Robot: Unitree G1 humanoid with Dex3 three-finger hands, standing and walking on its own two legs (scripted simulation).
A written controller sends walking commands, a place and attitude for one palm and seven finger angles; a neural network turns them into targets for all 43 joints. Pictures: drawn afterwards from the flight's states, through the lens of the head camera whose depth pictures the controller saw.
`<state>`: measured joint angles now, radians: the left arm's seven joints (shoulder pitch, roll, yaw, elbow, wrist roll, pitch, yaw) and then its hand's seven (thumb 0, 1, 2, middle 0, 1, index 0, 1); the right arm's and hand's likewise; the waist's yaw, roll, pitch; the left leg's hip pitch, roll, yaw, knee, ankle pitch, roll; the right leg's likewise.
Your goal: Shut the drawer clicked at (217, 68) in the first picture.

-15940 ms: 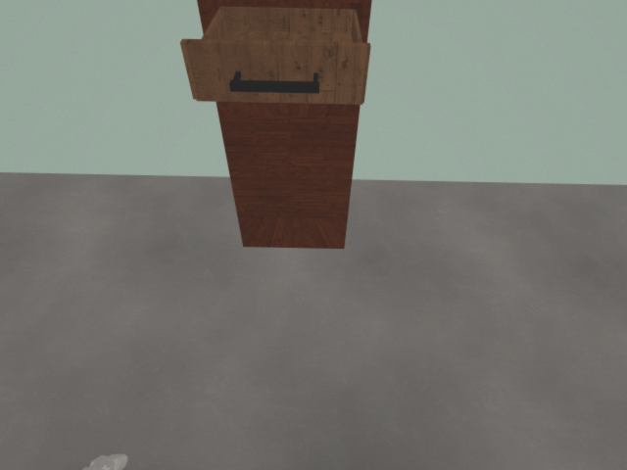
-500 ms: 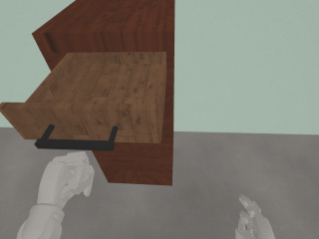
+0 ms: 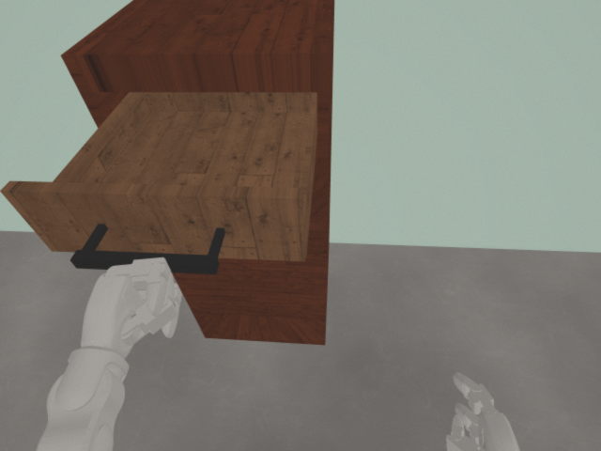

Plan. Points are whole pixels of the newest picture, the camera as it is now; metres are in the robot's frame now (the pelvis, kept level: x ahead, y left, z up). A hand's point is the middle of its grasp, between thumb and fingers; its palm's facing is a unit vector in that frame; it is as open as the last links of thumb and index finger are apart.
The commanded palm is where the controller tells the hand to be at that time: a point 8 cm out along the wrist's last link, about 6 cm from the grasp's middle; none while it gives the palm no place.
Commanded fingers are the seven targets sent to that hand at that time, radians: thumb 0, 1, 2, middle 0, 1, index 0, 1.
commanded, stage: push the drawer shut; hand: left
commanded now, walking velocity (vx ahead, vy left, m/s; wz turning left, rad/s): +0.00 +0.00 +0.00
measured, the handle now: (151, 248) +0.33 +0.22 +0.12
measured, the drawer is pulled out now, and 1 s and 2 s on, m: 0.26 0.13 0.03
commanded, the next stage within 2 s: none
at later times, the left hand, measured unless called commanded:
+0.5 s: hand (188, 264) +0.31 +0.17 +0.12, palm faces +0.01 -1.00 -0.05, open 3.3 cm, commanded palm +0.30 +0.22 +0.12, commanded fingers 0.00 0.90 0.90 -1.40 -1.60 -1.40 -1.60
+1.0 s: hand (199, 227) +0.37 +0.17 +0.12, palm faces +0.00 -1.00 -0.03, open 3.2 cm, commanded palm +0.36 +0.22 +0.12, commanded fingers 0.00 0.90 0.90 -1.40 -1.60 -1.40 -1.60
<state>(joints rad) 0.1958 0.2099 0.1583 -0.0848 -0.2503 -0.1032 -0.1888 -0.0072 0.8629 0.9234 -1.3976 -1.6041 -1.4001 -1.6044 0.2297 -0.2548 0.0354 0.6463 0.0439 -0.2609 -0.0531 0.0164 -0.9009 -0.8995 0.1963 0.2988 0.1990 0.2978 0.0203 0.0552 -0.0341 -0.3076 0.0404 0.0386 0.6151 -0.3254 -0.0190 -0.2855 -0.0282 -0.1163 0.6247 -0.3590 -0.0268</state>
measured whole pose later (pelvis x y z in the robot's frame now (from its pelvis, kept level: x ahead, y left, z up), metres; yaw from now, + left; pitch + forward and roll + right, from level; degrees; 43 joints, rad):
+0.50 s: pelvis -0.02 +0.00 +0.00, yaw +0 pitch +1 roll +0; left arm -0.14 0.23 0.14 0.24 -0.21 -0.10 -0.14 0.02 0.90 0.96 -1.40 -1.60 -1.40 -1.60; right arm 0.21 -0.25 0.05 0.68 0.05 -0.21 -0.06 0.02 -0.90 -0.90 0.20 0.30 0.20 0.30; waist 0.00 0.04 -0.01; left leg -0.31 0.04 0.05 0.59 -0.29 -0.01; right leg -0.29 -0.03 -0.11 0.60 -0.32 -0.02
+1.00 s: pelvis -0.01 +0.01 +0.00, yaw -1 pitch +3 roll +0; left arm -0.42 0.27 0.20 0.57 -0.20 -0.16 -0.15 0.00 0.87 0.94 -1.40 -1.60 -1.40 -1.60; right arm 0.27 -0.26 0.03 0.70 0.05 -0.13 -0.05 0.01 -0.90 -0.90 0.20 0.30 0.20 0.30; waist -0.03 0.03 -0.01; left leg -0.35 0.04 0.06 0.59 -0.29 -0.01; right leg -0.33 -0.03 -0.09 0.59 -0.31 -0.02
